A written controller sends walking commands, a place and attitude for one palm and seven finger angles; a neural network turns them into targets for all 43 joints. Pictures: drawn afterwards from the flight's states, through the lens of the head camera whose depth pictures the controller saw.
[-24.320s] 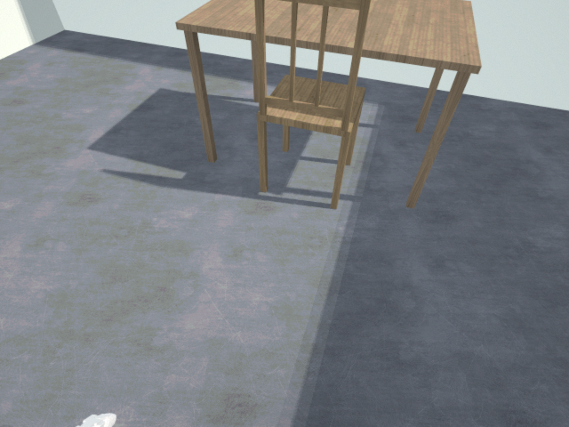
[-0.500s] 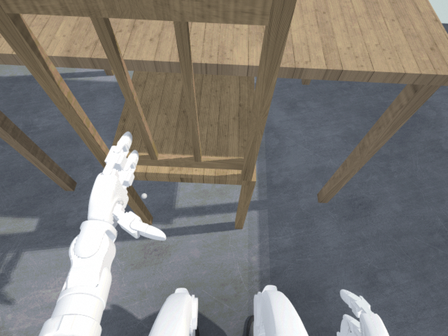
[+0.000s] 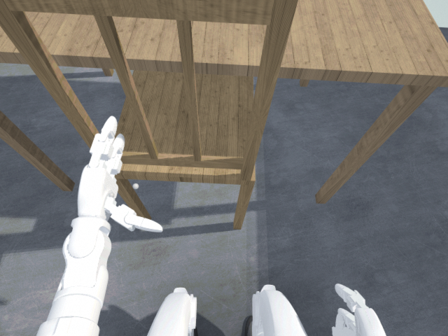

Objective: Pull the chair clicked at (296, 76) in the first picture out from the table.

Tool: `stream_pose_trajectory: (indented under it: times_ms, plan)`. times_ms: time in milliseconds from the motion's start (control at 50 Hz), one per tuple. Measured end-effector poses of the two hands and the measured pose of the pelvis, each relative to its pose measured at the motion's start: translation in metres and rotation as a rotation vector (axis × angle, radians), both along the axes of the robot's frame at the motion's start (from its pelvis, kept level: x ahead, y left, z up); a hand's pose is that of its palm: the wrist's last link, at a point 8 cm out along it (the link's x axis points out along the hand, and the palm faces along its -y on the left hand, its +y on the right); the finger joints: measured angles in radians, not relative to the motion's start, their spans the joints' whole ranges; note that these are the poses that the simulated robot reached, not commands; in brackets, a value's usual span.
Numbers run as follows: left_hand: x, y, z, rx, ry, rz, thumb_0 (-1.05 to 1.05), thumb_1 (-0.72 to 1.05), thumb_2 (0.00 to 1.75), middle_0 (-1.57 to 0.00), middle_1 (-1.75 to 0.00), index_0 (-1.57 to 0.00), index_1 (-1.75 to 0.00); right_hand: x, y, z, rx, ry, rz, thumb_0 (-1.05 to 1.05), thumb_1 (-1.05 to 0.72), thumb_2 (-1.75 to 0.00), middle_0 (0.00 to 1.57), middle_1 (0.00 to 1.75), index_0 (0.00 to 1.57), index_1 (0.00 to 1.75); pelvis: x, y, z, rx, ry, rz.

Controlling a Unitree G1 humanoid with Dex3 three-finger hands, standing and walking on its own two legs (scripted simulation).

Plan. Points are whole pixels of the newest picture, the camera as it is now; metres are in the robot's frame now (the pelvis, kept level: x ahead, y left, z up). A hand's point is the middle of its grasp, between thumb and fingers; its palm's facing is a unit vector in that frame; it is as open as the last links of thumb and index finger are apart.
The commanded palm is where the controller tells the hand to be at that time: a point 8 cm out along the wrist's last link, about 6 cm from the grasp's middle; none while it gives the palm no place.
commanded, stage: aim the fingers beside a spindle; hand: left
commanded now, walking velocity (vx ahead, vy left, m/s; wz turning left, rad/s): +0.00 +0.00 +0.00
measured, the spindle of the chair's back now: (136, 106) +0.51 +0.17 +0.06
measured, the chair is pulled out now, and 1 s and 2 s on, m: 0.00 0.00 0.00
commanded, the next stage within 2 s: push the fingers through the gap in 1.16 s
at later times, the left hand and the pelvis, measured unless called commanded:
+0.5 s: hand (132, 187) +0.37 +0.17 +0.01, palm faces -0.05 -1.00 -0.04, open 16.9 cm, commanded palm +0.34 +0.21 +0.02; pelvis +0.00 +0.00 +0.00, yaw +0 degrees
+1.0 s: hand (139, 192) +0.36 +0.15 +0.02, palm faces -0.05 -1.00 -0.02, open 16.9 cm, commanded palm +0.35 +0.22 +0.02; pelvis +0.00 +0.00 +0.00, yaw +0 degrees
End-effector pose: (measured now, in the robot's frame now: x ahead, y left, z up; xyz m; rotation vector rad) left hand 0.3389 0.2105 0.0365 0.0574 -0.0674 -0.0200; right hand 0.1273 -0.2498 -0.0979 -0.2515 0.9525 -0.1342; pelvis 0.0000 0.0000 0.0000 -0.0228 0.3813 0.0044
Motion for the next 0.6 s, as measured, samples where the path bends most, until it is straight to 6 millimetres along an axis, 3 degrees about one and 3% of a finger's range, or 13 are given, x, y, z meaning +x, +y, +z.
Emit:
stream_pose_trajectory:
  times_ms: [100, 200, 280, 360, 460, 540, 600]
  plan:
    - [0.013, 0.017, -0.009, 0.012, 0.063, 0.01, -0.01, -0.5, 0.3, -0.06, -0.08, -0.06, -0.08, -0.002, 0.001, -0.005, 0.011, 0.012, 0.006, 0.01, -0.91, -0.9, 0.2, 0.3, 0.21, 0.3, -0.003, 0.0, -0.003, -0.005, 0.009, 0.005]
    - [0.007, 0.003, -0.028, -0.038, 0.155, -0.061, -0.01, -0.5, 0.3, -0.05, -0.08, -0.06, -0.08, -0.006, 0.0, -0.005, 0.001, 0.026, -0.013, 0.01, -0.91, -0.9, 0.2, 0.3, 0.21, 0.3, -0.002, 0.003, -0.003, -0.008, 0.019, 0.002]
    - [0.002, -0.008, -0.015, -0.043, 0.085, -0.065, -0.01, -0.5, 0.3, -0.06, -0.08, -0.06, -0.08, -0.008, 0.0, -0.001, -0.007, 0.024, -0.023, 0.01, -0.91, -0.9, 0.2, 0.3, 0.21, 0.3, 0.001, 0.005, 0.001, -0.006, 0.012, -0.004]
    - [0.007, 0.004, -0.001, -0.005, 0.018, -0.006, -0.01, -0.5, 0.3, -0.06, -0.08, -0.07, -0.08, -0.008, 0.002, 0.0, -0.001, 0.027, -0.013, 0.01, -0.91, -0.9, 0.2, 0.3, 0.21, 0.3, 0.002, 0.005, 0.001, -0.003, 0.008, -0.004]
    - [0.013, 0.016, -0.012, -0.001, 0.085, 0.006, -0.01, -0.5, 0.3, -0.06, -0.08, -0.06, -0.08, -0.008, 0.003, -0.003, 0.012, 0.035, -0.008, 0.01, -0.91, -0.9, 0.2, 0.3, 0.21, 0.3, 0.001, 0.004, -0.001, -0.006, 0.013, 0.0]
    - [0.003, 0.004, -0.024, -0.029, 0.141, -0.054, -0.01, -0.5, 0.3, -0.05, -0.08, -0.06, -0.08, -0.006, 0.003, -0.002, 0.008, 0.031, -0.017, 0.01, -0.91, -0.9, 0.2, 0.3, 0.21, 0.3, 0.002, 0.005, 0.0, -0.009, 0.015, 0.0]
    - [-0.003, -0.008, -0.02, -0.039, 0.118, -0.076, -0.01, -0.5, 0.3, -0.05, -0.08, -0.06, -0.08, -0.003, 0.003, 0.0, 0.0, 0.024, -0.016, 0.01, -0.91, -0.9, 0.2, 0.3, 0.21, 0.3, 0.003, 0.006, 0.002, -0.008, 0.011, 0.0]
